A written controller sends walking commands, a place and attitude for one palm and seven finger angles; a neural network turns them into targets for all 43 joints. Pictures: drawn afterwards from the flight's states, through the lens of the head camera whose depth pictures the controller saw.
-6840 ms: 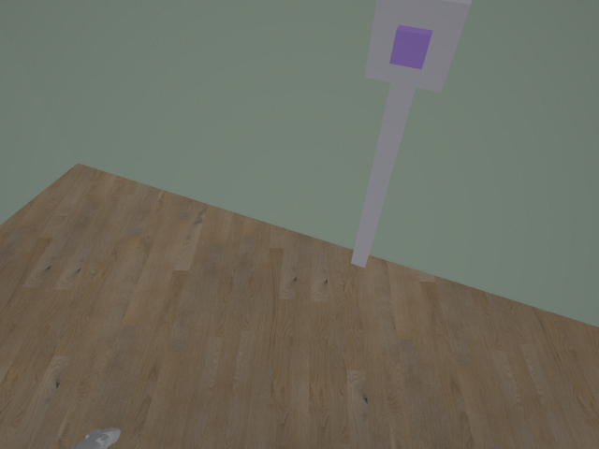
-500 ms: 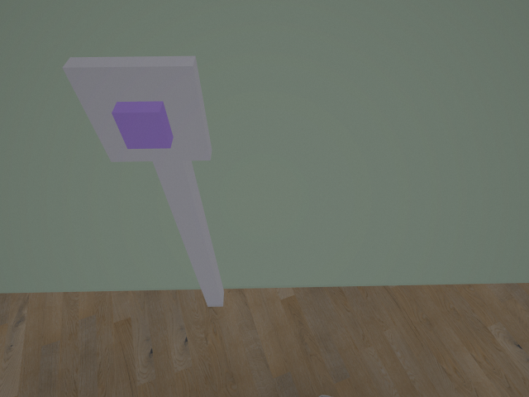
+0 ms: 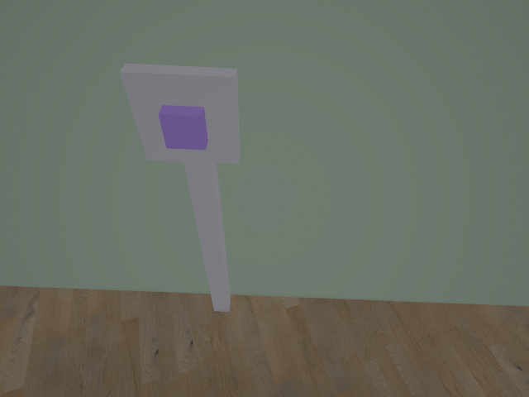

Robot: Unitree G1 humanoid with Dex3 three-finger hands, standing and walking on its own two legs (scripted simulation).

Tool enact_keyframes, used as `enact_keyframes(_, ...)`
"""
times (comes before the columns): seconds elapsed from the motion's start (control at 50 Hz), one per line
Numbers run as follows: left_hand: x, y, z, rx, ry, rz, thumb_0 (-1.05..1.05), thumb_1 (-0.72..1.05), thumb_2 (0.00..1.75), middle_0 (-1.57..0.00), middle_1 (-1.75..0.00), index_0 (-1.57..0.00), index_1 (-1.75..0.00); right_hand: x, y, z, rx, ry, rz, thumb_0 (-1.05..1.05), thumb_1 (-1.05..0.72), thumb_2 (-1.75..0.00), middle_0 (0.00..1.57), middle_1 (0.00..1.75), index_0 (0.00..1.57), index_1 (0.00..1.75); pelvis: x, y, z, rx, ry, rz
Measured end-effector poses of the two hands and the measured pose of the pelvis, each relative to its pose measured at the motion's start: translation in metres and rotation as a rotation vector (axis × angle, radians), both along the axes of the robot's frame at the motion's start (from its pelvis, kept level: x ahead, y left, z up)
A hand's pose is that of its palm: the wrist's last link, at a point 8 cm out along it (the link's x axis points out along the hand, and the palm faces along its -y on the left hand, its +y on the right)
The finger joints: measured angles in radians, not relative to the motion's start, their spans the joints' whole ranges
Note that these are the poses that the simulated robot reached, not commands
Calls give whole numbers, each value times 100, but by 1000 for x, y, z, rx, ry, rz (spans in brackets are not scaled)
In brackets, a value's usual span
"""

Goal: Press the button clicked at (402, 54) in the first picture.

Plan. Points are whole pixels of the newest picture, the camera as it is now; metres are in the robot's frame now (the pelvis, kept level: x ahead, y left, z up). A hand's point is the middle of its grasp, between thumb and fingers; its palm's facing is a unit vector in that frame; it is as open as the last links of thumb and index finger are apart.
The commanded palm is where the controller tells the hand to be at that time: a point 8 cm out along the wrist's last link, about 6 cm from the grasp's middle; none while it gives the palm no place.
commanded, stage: come to a stop and stand still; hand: left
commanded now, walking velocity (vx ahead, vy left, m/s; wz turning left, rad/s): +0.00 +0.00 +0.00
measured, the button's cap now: (185, 127) +0.52 +0.18 +0.13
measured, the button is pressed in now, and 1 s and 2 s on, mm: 0 0 0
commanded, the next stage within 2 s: look again from close up in 0.74 s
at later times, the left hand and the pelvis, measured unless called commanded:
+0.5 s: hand out of the picture -0.06 +0.13 -0.17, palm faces +0.04 -0.99 -0.14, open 7.3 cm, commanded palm none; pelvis -0.02 -0.01 +0.00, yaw +0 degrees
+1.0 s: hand out of the picture -0.04 +0.14 -0.18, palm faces +0.02 -0.99 -0.15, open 7.3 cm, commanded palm none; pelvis -0.02 -0.01 +0.00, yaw +1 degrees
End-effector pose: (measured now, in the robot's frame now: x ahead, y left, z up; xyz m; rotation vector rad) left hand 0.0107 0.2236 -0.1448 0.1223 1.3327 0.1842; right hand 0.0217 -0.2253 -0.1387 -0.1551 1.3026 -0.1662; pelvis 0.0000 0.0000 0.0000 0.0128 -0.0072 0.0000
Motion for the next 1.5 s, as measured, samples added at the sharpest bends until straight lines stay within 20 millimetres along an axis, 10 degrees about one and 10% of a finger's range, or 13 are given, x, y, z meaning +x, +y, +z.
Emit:
enact_keyframes(0.22, -60, -26, 3, -41, 132, -16, 0, 92, 90, -20, -30, -20, -30, -37, 3, -5, 43, 71, -20, 1, -93, -90, 20, 30, 20, 30, -14, -4, 3, -12, -17, -7)
enact_keyframes(0.56, -71, -47, 1, -62, 117, -8, 0, 91, 90, -20, -30, -20, -30, -82, 14, -8, 91, 164, -46, 0, -91, -90, 20, 30, 19, 30, -22, -15, 4, -12, -10, 0)
enact_keyframes(0.9, -63, -51, -2, -55, 100, -27, 0, 91, 90, -20, -30, -20, -30, -63, 5, -9, 80, 125, -24, 0, -91, -90, 20, 30, 19, 30, -20, -19, 1, -32, -6, -3)
enact_keyframes(1.24, -10, -1, -2, 1, -43, -47, 0, 91, 90, -20, -30, -20, -30, -9, -4, 3, -6, -37, 35, 1, -92, -90, 20, 30, 19, 30, -12, 1, -1, -27, -14, 10)
enact_keyframes(1.5, -26, 2, -4, -23, 17, -48, 0, 91, 90, -20, -30, -20, -30, -7, 2, 7, -11, -16, 42, 0, -92, -90, 20, 30, 20, 30, -10, 6, 2, -23, -14, 9)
